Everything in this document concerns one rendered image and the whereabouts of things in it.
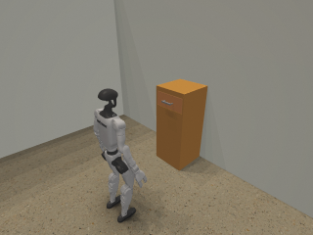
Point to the robot torso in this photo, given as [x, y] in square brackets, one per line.
[108, 138]

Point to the drawer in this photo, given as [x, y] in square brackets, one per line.
[177, 102]

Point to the right robot upper arm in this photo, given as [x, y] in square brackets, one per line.
[119, 126]

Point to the left robot upper arm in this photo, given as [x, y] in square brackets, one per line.
[95, 126]

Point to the robot right forearm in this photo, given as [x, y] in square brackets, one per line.
[130, 161]

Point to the robot right thigh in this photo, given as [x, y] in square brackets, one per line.
[126, 173]

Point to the robot right hand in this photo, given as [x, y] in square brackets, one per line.
[139, 176]

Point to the robot left forearm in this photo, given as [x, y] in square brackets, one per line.
[98, 136]

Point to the robot left hand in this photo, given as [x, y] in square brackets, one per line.
[102, 147]

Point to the cabinet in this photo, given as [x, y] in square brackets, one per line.
[178, 136]

